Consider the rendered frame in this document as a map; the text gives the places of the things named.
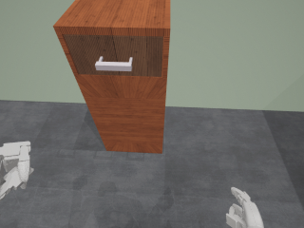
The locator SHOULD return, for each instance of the handle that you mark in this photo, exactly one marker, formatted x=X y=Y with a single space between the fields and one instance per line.
x=114 y=66

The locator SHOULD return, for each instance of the cabinet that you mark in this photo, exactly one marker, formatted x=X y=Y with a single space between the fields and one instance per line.
x=128 y=111

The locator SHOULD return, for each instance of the left robot hand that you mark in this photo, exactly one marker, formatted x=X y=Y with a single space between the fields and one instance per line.
x=15 y=159

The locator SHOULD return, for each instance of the drawer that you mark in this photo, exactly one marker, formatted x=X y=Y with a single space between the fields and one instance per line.
x=145 y=51

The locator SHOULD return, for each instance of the right robot hand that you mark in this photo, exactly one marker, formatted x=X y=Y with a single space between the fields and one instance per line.
x=245 y=216

